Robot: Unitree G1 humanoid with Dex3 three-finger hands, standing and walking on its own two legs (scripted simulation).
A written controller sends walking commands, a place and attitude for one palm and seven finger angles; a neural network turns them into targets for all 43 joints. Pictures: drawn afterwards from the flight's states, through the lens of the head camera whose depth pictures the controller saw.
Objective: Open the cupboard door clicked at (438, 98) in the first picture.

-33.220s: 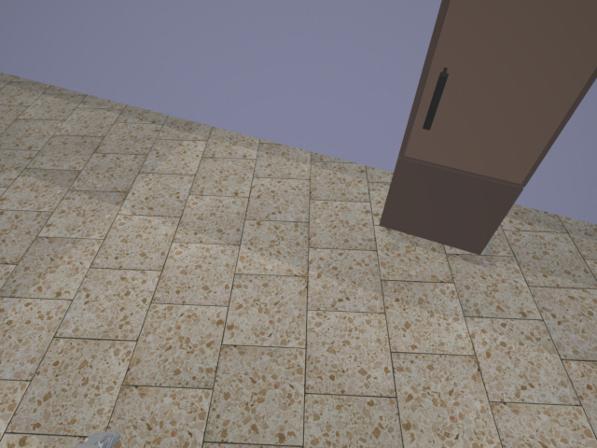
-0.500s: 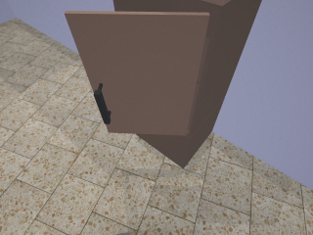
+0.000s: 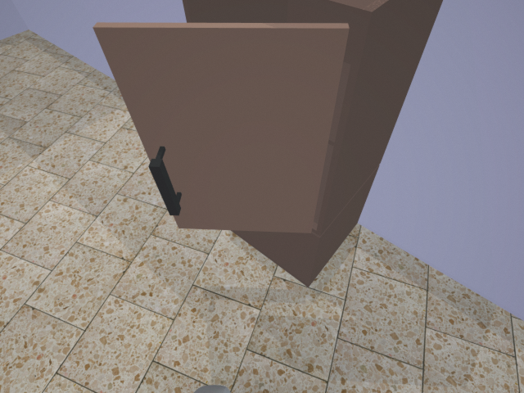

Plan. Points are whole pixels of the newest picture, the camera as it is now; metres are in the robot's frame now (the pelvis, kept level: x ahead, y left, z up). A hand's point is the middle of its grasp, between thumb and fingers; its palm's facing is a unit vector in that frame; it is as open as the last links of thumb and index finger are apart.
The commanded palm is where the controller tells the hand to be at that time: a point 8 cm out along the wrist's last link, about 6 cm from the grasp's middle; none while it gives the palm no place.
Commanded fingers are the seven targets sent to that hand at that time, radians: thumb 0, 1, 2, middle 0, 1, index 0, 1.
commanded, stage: come to a stop and stand still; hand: left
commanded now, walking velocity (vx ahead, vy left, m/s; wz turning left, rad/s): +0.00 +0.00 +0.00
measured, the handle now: (168, 182) +0.56 +0.26 -0.09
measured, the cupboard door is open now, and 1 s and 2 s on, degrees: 36 36 36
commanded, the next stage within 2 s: look again from close up in 0.70 s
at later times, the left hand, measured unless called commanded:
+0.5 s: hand out of the picture +0.02 +0.21 -0.16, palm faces -0.04 -0.97 -0.24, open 7.3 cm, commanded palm none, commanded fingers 0.00 0.90 0.90 -0.20 -0.30 -0.20 -0.30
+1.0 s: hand out of the picture +0.01 +0.20 -0.17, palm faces -0.05 -0.97 -0.22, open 7.4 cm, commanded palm none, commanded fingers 0.00 0.90 0.90 -0.20 -0.30 -0.20 -0.30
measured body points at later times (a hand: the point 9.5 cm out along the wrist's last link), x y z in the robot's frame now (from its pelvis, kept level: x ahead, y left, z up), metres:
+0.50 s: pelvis -0.02 +0.03 +0.00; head -0.02 +0.02 +0.45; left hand +0.02 +0.26 -0.14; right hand -0.01 -0.20 -0.16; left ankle -0.03 +0.12 -0.73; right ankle -0.03 -0.09 -0.73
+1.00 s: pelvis -0.02 +0.02 +0.01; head +0.00 +0.01 +0.46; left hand +0.01 +0.25 -0.15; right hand +0.01 -0.23 -0.15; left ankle -0.03 +0.12 -0.73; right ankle -0.03 -0.09 -0.73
